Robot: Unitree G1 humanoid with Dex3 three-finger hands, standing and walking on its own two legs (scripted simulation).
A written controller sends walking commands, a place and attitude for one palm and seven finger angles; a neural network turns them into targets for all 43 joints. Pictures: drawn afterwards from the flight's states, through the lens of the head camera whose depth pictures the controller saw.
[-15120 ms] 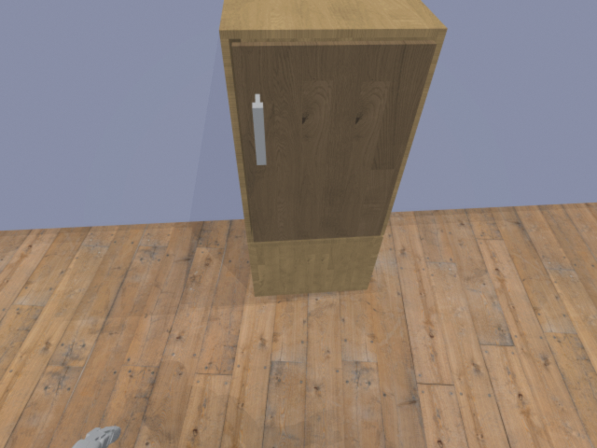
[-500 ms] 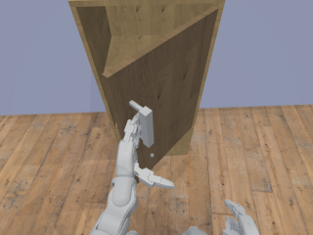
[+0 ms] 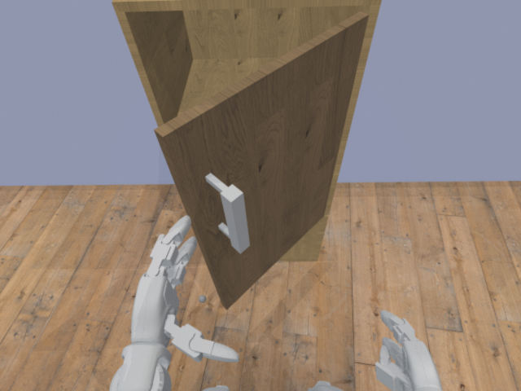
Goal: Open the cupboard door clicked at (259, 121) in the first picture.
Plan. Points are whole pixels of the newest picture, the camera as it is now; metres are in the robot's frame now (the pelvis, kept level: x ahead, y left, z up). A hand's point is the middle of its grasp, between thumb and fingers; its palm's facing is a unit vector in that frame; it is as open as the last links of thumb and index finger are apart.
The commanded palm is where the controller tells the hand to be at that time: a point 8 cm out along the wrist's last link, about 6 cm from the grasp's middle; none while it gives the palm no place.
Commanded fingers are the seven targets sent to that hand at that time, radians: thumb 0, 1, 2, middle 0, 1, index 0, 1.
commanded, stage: slide the hand sideways off the handle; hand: left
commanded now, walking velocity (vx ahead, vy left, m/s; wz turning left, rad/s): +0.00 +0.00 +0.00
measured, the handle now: (227, 214) +0.36 +0.08 +0.07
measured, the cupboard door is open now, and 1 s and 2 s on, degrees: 46 46 46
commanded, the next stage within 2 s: draw the hand back to the body in 0.16 s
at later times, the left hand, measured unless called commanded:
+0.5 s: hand (156, 305) +0.21 +0.14 +0.10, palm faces +0.05 -1.00 -0.06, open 16.3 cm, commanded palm +0.17 +0.20 +0.10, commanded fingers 0.00 -0.50 0.30 -0.15 -0.30 -0.15 -0.30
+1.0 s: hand (66, 296) +0.20 +0.22 +0.15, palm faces +0.22 -0.92 -0.32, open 14.5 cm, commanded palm +0.16 +0.27 +0.17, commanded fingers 0.00 0.13 0.57 -0.17 -0.30 -0.17 -0.30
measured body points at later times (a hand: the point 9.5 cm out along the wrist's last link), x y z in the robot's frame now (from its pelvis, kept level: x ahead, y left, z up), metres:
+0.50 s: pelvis +0.00 +0.01 +0.00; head +0.02 -0.01 +0.45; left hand +0.20 +0.20 +0.10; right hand +0.17 -0.21 -0.08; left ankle -0.02 +0.14 -0.68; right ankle +0.02 -0.09 -0.68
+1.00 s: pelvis +0.01 +0.03 +0.04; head +0.00 +0.01 +0.49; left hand +0.18 +0.27 +0.17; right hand +0.19 -0.18 -0.04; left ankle -0.02 +0.14 -0.68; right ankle +0.02 -0.09 -0.68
